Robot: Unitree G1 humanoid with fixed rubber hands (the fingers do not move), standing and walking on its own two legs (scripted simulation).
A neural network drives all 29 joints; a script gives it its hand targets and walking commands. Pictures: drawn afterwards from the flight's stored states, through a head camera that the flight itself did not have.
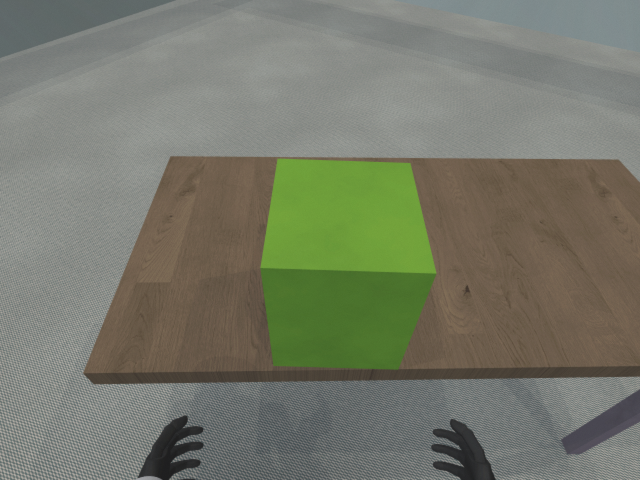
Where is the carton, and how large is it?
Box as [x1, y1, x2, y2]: [260, 159, 436, 369]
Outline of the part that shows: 277,159 260,267 273,365 397,369 436,273 410,163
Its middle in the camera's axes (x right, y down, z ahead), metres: +0.03 +0.05 +0.60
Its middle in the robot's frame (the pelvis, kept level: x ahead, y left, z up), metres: +0.44 -0.02 +0.00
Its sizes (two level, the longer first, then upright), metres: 0.210 0.200 0.250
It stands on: a table, 0.66 m high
